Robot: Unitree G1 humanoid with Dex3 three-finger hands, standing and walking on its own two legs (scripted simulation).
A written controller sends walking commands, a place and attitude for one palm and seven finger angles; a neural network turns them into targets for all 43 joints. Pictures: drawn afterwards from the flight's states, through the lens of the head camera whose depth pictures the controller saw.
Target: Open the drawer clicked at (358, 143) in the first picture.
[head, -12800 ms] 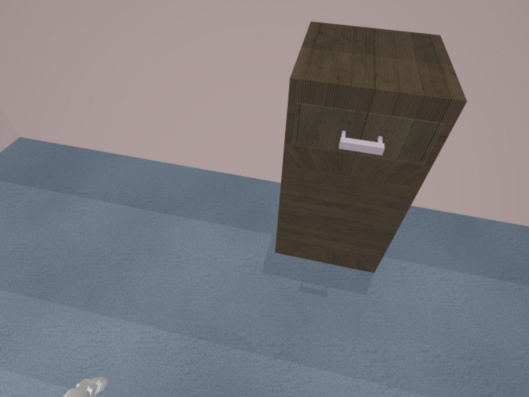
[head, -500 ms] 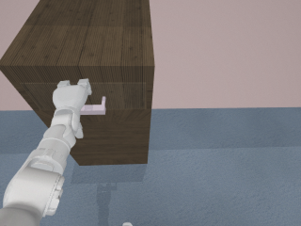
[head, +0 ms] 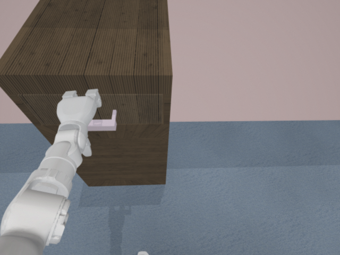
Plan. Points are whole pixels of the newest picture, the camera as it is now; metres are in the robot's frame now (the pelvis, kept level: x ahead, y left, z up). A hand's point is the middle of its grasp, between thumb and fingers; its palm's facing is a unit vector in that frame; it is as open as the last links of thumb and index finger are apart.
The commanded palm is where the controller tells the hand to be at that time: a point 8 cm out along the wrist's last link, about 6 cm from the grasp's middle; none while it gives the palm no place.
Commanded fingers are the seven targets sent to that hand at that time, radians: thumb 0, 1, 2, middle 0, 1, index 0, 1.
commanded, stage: lower the fingers behind the handle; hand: left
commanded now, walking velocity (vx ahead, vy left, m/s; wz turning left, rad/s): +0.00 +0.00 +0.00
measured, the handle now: (96, 119) +0.50 +0.21 -0.04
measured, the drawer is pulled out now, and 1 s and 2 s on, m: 0.00 0.00 0.00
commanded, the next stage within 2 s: close the thumb around the handle in 1.48 s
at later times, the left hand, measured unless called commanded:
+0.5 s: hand (89, 131) +0.45 +0.22 -0.03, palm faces -0.05 -0.04 -1.00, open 13.8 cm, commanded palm +0.43 +0.21 +0.03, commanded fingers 0.00 -0.50 0.30 -0.30 -1.20 -0.30 -1.20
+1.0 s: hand (93, 137) +0.45 +0.21 -0.06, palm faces -0.01 -0.03 -1.00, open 13.8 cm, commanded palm +0.43 +0.20 +0.00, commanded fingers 0.00 -0.50 0.30 -0.30 -1.20 -0.30 -1.20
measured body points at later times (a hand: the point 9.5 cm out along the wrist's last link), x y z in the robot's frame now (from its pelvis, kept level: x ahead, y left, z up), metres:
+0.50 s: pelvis +0.00 +0.00 -0.02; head +0.09 +0.01 +0.43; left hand +0.44 +0.22 +0.03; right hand +0.05 -0.27 -0.14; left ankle +0.00 +0.06 -0.70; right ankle -0.02 -0.10 -0.70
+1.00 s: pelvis -0.01 +0.00 -0.04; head +0.10 +0.02 +0.40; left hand +0.44 +0.21 +0.00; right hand +0.02 -0.27 -0.16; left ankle +0.00 +0.06 -0.70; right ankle -0.02 -0.10 -0.70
